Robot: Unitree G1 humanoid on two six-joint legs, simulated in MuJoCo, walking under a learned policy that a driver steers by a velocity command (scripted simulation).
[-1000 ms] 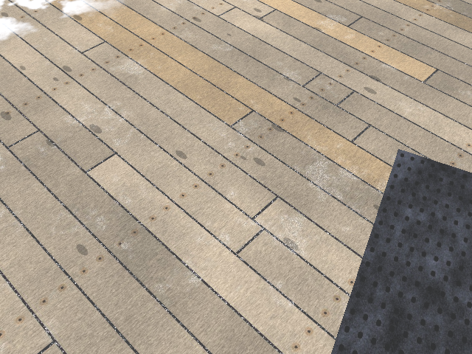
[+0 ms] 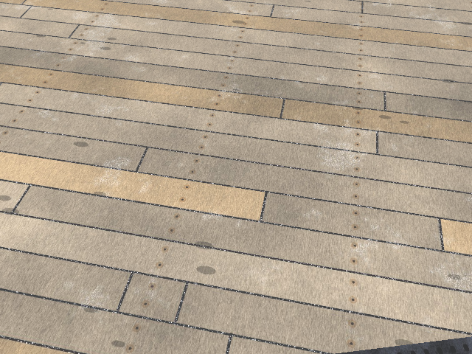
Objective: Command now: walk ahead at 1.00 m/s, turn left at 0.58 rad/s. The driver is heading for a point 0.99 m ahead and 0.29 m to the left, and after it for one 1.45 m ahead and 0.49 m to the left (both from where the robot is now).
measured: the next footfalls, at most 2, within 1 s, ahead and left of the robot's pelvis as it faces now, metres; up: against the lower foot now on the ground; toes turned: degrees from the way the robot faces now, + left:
left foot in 0.20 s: +0.40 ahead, +0.09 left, +0.00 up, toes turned +13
right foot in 0.62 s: +0.83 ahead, +0.05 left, +0.00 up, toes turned +37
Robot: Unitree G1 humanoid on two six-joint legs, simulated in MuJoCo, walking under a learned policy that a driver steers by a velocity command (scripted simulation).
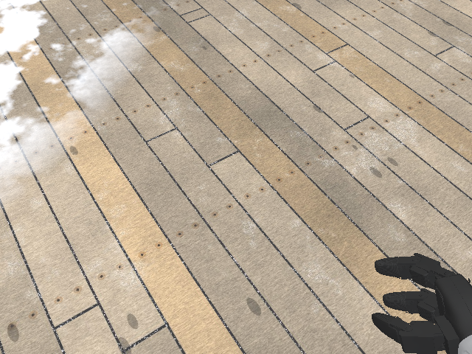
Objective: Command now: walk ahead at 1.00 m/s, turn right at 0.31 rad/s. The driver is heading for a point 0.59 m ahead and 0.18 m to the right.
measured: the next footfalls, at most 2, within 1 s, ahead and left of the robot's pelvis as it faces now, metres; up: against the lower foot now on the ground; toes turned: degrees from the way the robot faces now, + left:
left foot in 0.04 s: +0.22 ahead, +0.10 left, +0.00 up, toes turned -1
right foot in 0.48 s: +0.62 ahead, -0.14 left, +0.00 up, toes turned -27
